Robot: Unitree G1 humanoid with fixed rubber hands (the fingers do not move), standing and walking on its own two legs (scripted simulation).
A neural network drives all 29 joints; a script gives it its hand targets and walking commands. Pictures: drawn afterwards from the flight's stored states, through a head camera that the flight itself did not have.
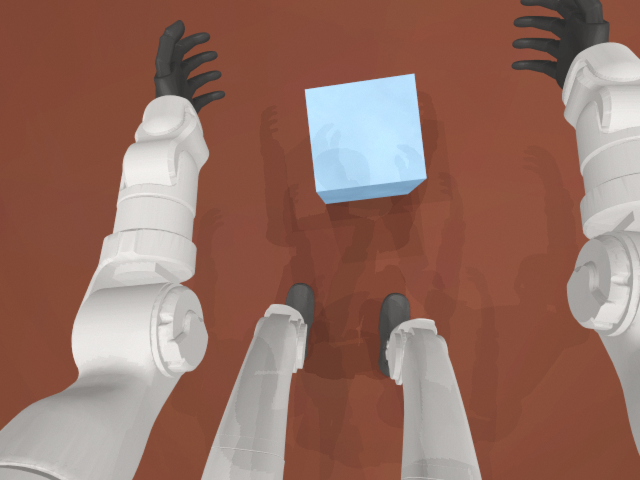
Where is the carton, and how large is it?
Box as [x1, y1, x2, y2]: [305, 74, 426, 203]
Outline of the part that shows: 413,74 305,89 316,191 325,203 408,193 426,177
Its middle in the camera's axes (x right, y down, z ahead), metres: +0.09 -0.19 +0.85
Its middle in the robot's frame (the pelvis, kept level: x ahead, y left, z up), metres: +0.56 +0.01 -0.54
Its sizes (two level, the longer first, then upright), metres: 0.210 0.200 0.250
